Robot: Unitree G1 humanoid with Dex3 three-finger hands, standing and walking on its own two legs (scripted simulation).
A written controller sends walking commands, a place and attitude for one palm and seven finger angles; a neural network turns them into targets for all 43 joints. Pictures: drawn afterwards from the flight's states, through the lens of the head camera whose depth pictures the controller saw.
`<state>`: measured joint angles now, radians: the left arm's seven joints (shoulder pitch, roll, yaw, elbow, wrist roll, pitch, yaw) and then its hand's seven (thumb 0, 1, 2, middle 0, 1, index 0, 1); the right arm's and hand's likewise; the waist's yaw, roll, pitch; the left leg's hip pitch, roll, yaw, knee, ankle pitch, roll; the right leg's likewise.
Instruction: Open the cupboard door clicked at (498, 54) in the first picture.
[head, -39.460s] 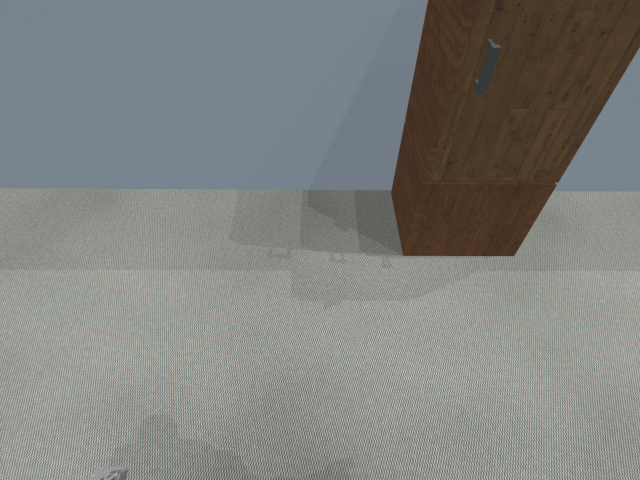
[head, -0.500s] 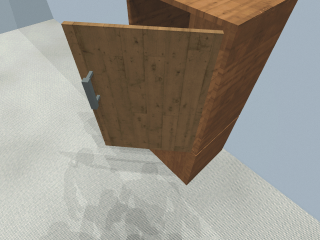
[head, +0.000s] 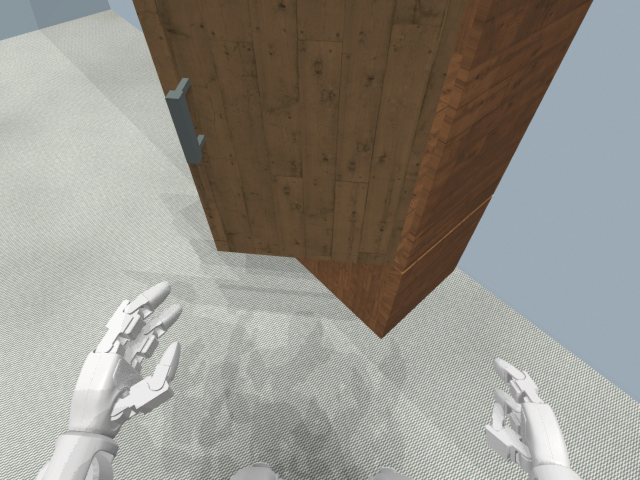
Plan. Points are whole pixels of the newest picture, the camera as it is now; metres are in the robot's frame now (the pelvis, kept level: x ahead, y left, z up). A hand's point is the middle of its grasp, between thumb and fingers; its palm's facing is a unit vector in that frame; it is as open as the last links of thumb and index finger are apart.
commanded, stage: raise the hand with hooked fingers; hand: left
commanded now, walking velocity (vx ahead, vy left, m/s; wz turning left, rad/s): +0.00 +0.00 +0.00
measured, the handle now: (189, 121) +0.60 +0.25 +0.10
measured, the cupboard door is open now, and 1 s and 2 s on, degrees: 42 42 42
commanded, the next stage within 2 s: move the hooked fingers beside the handle in 1.78 s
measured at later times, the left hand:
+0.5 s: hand (121, 362) +0.23 +0.24 +0.05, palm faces +0.00 -1.00 -0.05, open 11.0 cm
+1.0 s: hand (79, 310) +0.27 +0.28 +0.09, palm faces +0.02 -1.00 -0.03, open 13.7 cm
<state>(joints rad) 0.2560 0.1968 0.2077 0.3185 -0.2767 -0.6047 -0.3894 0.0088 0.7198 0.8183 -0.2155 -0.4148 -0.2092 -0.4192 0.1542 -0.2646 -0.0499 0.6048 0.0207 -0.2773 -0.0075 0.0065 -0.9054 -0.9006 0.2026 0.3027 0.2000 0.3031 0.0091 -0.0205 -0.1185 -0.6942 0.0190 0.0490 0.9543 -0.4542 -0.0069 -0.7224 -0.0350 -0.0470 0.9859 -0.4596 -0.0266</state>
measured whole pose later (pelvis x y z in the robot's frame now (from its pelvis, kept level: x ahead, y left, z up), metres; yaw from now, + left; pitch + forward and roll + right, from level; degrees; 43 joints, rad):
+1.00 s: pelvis +0.01 +0.02 +0.02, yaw +1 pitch +8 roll -2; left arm 0.06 0.37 0.38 0.28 -0.35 -0.22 -0.49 0.00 -0.42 0.33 -0.30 -1.15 -0.29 -1.15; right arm 0.25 -0.26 0.05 0.55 0.05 -0.24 -0.09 0.01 -0.90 -0.90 0.20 0.30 0.20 0.30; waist 0.02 0.03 -0.08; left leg -0.57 0.02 0.01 0.86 -0.43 0.02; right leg -0.54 -0.02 -0.09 0.80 -0.40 0.00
